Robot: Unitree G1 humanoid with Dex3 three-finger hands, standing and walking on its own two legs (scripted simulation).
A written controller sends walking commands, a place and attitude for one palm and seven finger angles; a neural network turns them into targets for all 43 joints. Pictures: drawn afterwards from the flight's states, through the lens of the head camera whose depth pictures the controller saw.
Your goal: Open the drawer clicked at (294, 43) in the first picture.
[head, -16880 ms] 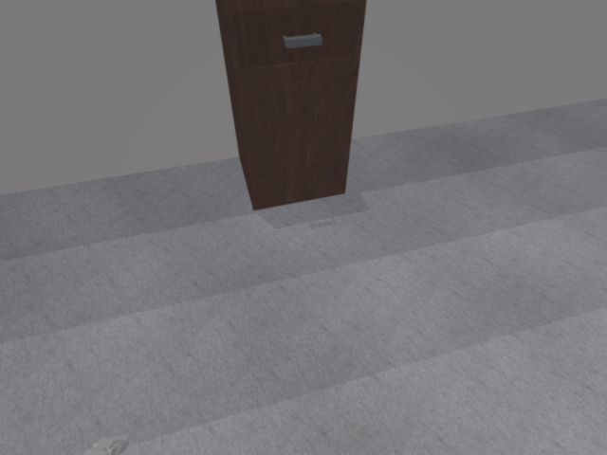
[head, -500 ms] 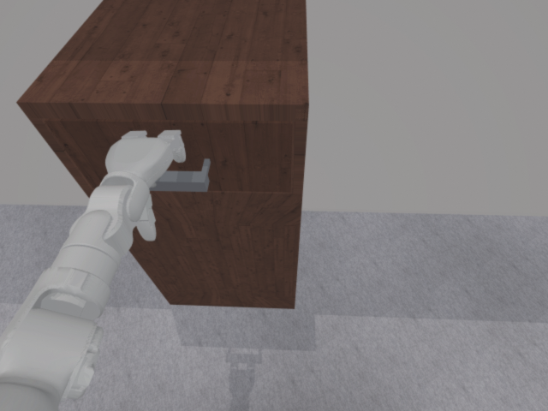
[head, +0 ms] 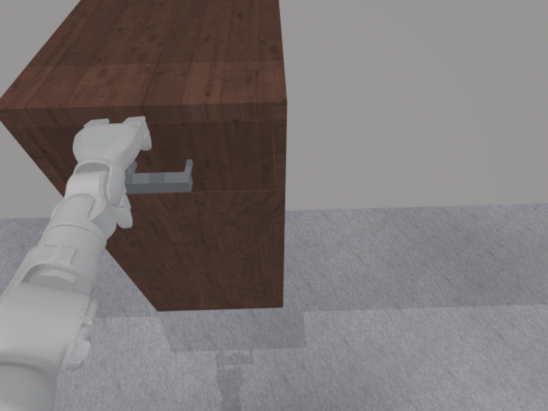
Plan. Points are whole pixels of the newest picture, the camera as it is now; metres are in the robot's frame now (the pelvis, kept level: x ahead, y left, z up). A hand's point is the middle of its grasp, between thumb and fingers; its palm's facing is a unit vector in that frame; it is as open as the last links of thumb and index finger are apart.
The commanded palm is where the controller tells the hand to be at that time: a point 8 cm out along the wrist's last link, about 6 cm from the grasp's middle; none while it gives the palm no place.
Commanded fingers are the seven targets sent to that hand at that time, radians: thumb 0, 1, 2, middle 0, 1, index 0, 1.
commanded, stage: move the hooked fingers above the handle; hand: left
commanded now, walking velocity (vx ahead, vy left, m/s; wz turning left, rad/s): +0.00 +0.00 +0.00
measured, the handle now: (158, 173) +0.52 +0.20 +0.02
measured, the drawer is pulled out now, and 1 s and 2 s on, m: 0.00 0.00 0.00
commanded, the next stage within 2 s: none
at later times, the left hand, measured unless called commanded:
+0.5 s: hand (143, 162) +0.48 +0.20 +0.10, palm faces +0.02 -0.01 -1.00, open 13.3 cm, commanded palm +0.44 +0.22 +0.14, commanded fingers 0.00 -0.50 0.30 -0.30 -1.20 -0.30 -1.20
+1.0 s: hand (148, 156) +0.49 +0.19 +0.10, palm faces +0.16 -0.03 -0.99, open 13.5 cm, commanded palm +0.45 +0.23 +0.14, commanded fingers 0.00 -0.50 0.30 -0.30 -1.20 -0.30 -1.20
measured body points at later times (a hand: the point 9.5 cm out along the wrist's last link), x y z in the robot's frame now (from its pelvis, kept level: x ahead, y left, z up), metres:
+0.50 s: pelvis +0.00 +0.00 +0.00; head +0.05 -0.02 +0.45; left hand +0.47 +0.20 +0.15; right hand +0.06 -0.26 -0.14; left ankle +0.00 +0.11 -0.72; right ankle -0.02 -0.12 -0.72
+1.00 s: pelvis +0.00 +0.00 -0.01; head +0.06 -0.01 +0.44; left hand +0.47 +0.19 +0.16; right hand +0.07 -0.27 -0.14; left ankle +0.00 +0.11 -0.72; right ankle -0.02 -0.12 -0.72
